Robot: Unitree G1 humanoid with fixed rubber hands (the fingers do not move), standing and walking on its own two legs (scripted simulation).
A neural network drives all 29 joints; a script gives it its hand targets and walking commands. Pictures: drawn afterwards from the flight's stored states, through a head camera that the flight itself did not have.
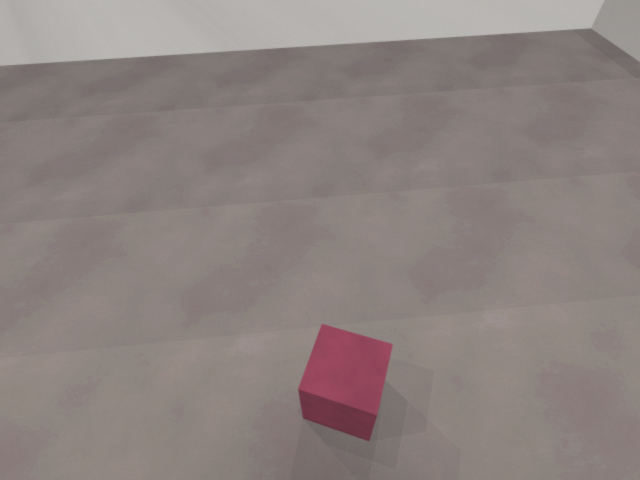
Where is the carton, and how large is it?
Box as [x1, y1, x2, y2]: [298, 324, 392, 440]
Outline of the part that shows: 322,324 298,388 303,418 368,440 377,413 392,344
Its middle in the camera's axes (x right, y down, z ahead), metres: +0.08 +0.41 +1.13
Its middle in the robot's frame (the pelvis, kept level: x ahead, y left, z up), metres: +0.48 -0.05 -0.65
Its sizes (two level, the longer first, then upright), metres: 0.210 0.200 0.250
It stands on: the floor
